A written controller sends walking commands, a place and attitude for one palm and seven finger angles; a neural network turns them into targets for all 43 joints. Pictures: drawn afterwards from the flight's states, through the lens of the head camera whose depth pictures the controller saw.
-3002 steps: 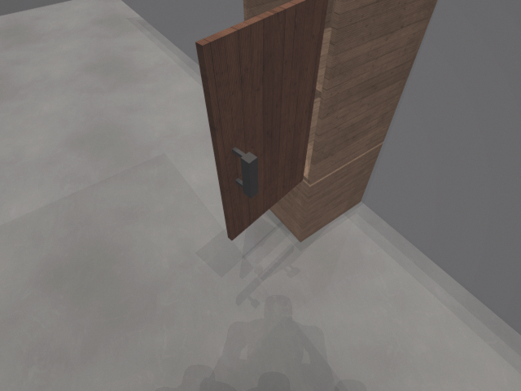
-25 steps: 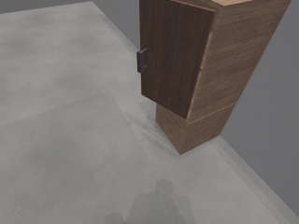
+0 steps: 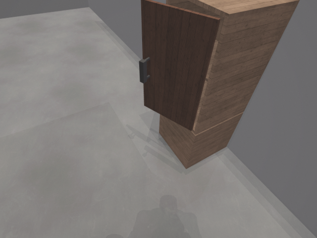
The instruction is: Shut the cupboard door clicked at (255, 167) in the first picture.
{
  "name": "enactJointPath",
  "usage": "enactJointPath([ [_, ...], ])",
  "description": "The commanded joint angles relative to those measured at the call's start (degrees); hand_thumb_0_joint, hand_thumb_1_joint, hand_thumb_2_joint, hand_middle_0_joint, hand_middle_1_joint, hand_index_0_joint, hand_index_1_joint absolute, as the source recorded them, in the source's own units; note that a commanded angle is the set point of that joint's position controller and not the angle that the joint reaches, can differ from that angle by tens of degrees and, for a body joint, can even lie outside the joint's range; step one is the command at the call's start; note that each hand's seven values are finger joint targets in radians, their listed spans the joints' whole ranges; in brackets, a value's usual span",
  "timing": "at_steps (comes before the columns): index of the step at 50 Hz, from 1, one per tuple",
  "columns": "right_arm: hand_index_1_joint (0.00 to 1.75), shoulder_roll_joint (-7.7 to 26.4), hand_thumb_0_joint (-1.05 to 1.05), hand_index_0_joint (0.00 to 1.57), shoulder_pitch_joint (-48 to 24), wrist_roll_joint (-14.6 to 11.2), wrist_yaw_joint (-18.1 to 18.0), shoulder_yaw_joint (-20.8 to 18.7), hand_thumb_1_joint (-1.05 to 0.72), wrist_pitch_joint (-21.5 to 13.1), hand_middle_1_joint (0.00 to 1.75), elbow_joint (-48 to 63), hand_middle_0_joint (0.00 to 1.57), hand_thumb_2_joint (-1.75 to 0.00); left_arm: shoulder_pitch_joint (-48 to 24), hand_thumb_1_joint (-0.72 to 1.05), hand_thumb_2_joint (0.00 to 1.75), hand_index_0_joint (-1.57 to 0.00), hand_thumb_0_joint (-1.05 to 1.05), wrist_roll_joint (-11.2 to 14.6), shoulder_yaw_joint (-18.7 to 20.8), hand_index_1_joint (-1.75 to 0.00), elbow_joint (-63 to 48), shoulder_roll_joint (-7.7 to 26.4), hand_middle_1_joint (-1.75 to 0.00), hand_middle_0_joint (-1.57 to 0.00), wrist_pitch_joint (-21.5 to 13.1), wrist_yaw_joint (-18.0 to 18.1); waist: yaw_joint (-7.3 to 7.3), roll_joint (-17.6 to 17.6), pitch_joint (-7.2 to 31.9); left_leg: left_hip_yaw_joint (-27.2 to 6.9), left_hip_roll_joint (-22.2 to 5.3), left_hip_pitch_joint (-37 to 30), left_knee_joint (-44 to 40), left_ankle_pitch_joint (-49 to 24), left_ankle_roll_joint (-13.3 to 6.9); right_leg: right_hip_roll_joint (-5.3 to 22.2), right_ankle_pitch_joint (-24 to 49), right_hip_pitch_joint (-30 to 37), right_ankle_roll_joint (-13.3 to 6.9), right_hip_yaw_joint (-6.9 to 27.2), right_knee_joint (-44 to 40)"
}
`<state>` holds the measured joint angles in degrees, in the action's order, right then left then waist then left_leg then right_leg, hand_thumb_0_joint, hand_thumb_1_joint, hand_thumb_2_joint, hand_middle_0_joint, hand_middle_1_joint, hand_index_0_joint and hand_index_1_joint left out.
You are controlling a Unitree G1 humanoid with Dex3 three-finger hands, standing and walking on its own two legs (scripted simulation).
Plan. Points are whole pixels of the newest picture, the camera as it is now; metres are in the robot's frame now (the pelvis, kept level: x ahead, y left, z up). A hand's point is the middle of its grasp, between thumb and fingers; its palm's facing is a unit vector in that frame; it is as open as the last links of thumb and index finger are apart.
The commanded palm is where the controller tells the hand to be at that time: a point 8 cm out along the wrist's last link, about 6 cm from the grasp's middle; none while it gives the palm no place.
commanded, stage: look to check the result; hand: left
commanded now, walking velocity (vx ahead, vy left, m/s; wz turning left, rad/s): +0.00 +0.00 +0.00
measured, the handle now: (145, 69) +0.89 +0.10 -0.06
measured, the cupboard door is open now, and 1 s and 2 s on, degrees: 23 23 23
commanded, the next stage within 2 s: walk to a spot facing it in 0.58 s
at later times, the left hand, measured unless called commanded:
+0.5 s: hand out of the picture -0.01 +0.18 -0.18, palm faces +0.02 -0.98 -0.21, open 7.4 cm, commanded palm none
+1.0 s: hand out of the picture +0.02 +0.19 -0.20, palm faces +0.15 -0.96 -0.22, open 7.4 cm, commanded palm none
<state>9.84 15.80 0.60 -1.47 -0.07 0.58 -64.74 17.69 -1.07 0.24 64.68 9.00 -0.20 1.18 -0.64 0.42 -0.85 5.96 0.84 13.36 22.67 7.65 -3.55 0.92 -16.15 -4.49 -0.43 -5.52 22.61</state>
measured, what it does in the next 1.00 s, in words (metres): stands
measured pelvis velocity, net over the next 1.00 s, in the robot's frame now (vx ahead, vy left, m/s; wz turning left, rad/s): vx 0.02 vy -0.01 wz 0.15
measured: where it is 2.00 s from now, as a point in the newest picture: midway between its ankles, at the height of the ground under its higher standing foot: outside the picture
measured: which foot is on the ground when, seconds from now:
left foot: down 0.00-1.00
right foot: down 0.00-1.00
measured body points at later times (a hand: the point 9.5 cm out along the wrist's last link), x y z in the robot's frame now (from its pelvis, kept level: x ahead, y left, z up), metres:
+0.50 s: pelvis +0.01 +0.00 +0.00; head +0.02 +0.00 +0.45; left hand -0.01 +0.23 -0.16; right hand +0.02 -0.23 -0.16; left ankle +0.06 +0.08 -0.74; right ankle -0.04 -0.11 -0.74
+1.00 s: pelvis +0.02 -0.01 -0.02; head +0.05 +0.01 +0.43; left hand +0.01 +0.24 -0.18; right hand +0.05 -0.24 -0.17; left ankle +0.03 +0.08 -0.72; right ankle -0.04 -0.11 -0.74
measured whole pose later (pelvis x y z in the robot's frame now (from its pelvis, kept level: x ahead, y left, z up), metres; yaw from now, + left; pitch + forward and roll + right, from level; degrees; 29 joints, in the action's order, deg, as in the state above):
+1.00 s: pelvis +0.02 -0.01 -0.02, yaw +8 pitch -1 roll -1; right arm 9.5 15.1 0.8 -0.2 -1.9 3.9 -61.3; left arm 14.5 -2.0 3.0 59.5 10.9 1.5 2.0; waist -1.4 0.4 -5.2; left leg 3.7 -0.7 22.9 48.2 24.6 -0.4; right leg 2.4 -24.7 -5.6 -0.9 -13.6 32.1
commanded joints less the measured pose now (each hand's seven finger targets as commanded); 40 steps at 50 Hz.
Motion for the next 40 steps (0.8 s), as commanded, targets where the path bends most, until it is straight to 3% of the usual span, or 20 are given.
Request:
enactJointPath([
  [1,0.3,6.74,0.0,0.2,1.87,0.16,-0.69,-1.16,-0.9,-1.05,0.3,1.54,0.2,-0.9,4.68,0.9,0.9,-0.2,0.0,0.29,1.36,-0.3,-0.53,7.42,-0.3,-0.2,-0.28,0.75,0.55,-1.14,-3.54,-9.65,-7.0,-2.32,-5.0,0.11,0.96,5.95,1.9,-6.28,-2.55,5.93,-5.95],
  [8,0.3,7.04,0.0,0.2,1.9,0.02,-0.8,-1.2,-0.9,-0.95,0.3,1.22,0.2,-0.9,4.64,0.9,0.9,-0.2,0.0,0.3,1.42,-0.3,-0.39,7.57,-0.3,-0.2,-0.31,0.85,0.59,-0.26,-3.41,-9.4,-7.2,-3.33,-3.84,-2.37,0.86,5.89,2.81,-5.92,-2.61,5.48,-6.19],
  [16,0.3,7.16,0.0,0.2,1.43,0.1,-0.83,-1.14,-0.9,-0.82,0.3,0.93,0.2,-0.9,4.6,0.9,0.9,-0.2,0.0,0.37,1.3,-0.3,0.06,7.5,-0.3,-0.2,0.03,0.78,0.56,-0.75,-3.96,-9.95,-7.25,-3.41,-4.9,-0.13,0.82,5.81,1.52,-6.05,-2.45,5.28,-5.97],
  [22,0.3,7.79,0.0,0.2,0.8,0.04,-0.86,-1.22,-0.9,-1.05,0.3,1.01,0.2,-0.9,4.03,0.9,0.9,-0.2,0.0,0.29,1.43,-0.3,0.07,8.0,-0.3,-0.2,-0.2,0.81,0.41,-0.43,-2.54,-9.77,-7.53,-4.89,-4.52,-3.1,0.71,5.86,3.35,-5.31,-2.28,5.42,-5.97],
  [33,0.3,8.66,0.0,0.2,-0.59,-0.08,-0.84,-1.13,-0.9,-1.07,0.3,1.13,0.2,-0.9,3.47,0.9,0.9,-0.2,0.0,0.24,1.38,-0.3,0.04,8.99,-0.3,-0.2,-0.33,0.78,0.57,0.02,-3.74,-9.29,-7.51,-5.64,-4.19,-5.27,0.79,6.13,4.91,-5.23,-2.26,5.62,-7.07],
  [35,0.3,8.37,0.0,0.2,-0.72,0.02,-0.8,-1.03,-0.9,-1.0,0.3,0.89,0.2,-0.9,2.9,0.9,0.9,-0.2,0.0,0.26,1.33,-0.3,0.16,8.84,-0.3,-0.2,-0.21,0.77,0.4,-1.14,-4.23,-9.28,-7.4,-4.97,-4.6,-4.04,0.98,6.28,4.21,-5.0,-2.26,5.6,-7.14],
  [37,0.3,5.9,0.0,0.2,0.12,0.14,-0.6,-0.64,-0.9,-0.46,0.3,1.15,0.2,-0.9,3.6,0.9,0.9,-0.2,0.0,0.4,1.28,-0.3,-0.04,6.89,-0.3,-0.2,0.46,1.03,0.43,-0.86,-4.26,-9.45,-6.97,-2.8,-2.92,-5.31,1.36,6.6,4.6,-4.33,-1.79,4.34,-4.79],
  [40,0.3,6.79,0.0,0.2,-0.19,0.24,-0.4,-1.39,-0.9,0.25,0.3,2.52,0.2,-0.9,3.69,0.9,0.9,-0.2,0.0,0.25,2.53,-0.3,-1.75,8.43,-0.3,-0.2,1.16,1.26,0.93,-0.92,-4.14,-10.25,-6.73,2.12,0.61,-6.74,1.02,7.62,5.4,-3.21,-2.45,2.8,-1.17],
])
